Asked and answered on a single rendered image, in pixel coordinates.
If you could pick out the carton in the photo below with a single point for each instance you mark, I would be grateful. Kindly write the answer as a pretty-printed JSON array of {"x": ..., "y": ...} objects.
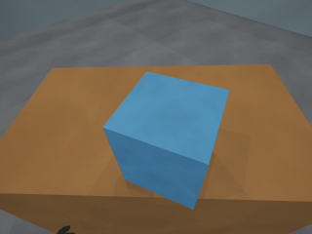
[{"x": 163, "y": 134}]

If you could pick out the pedestal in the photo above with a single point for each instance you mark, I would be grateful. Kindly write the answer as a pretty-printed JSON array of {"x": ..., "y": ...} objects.
[{"x": 57, "y": 167}]

